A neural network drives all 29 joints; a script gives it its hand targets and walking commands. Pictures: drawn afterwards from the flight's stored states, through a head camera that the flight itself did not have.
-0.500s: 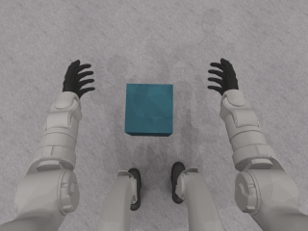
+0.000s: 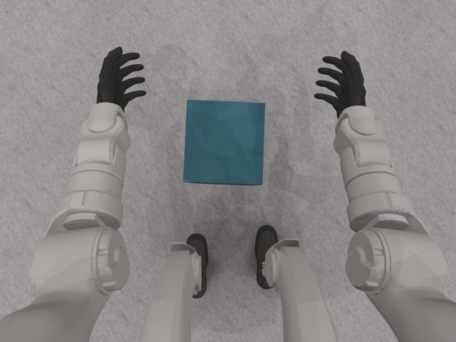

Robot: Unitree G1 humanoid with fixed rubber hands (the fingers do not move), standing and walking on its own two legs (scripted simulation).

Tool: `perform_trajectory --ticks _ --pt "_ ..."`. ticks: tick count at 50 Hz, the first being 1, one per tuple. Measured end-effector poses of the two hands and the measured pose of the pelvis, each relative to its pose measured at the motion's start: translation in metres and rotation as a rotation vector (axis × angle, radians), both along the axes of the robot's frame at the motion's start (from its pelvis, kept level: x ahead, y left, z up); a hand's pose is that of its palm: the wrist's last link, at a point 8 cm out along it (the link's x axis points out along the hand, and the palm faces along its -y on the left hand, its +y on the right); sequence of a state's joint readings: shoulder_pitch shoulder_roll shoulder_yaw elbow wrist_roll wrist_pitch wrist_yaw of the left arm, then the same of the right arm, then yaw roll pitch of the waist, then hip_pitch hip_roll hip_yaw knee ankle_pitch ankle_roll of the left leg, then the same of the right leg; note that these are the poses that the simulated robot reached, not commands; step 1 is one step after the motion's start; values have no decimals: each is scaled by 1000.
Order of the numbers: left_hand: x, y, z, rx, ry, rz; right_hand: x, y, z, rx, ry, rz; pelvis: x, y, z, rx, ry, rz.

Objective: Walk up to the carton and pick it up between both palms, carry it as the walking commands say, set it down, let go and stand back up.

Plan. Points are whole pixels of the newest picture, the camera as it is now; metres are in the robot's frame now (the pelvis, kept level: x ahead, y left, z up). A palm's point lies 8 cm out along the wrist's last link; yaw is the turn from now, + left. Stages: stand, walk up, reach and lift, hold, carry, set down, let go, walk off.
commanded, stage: reach and lift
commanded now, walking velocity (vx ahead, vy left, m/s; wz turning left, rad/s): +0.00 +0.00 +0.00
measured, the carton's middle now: (224, 148) +0.47 +0.01 -0.50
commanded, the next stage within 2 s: none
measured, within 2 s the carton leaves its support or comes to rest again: neither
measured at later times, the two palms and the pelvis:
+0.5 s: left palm (143, 124) +0.49 +0.19 -0.28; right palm (314, 124) +0.49 -0.18 -0.28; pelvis -0.03 +0.00 -0.15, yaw +0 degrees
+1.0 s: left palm (161, 140) +0.48 +0.18 -0.42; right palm (296, 141) +0.48 -0.18 -0.43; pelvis -0.05 +0.00 -0.24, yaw +0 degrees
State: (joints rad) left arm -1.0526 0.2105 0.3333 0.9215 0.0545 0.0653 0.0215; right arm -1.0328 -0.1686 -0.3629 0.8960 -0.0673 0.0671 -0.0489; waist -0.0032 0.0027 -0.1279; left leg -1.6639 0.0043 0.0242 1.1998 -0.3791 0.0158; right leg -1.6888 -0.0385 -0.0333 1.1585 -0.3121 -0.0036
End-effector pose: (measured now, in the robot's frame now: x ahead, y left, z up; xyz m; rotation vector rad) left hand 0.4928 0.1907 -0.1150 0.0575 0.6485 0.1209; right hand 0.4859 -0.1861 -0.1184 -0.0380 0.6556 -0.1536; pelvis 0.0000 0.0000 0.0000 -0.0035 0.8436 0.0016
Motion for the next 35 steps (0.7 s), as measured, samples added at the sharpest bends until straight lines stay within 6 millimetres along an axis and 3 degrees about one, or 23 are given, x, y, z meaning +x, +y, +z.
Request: perform_trajectory --ticks 16,35 --pt "-1 2 -118 14 -5 26 1 0 -116 -5 -9 -15 -25 -3 -110 -1 5 3" --pt "-2 -4 -223 3 33 36 1 6 -224 3 39 -15 -40 -4 -193 2 -51 -4"
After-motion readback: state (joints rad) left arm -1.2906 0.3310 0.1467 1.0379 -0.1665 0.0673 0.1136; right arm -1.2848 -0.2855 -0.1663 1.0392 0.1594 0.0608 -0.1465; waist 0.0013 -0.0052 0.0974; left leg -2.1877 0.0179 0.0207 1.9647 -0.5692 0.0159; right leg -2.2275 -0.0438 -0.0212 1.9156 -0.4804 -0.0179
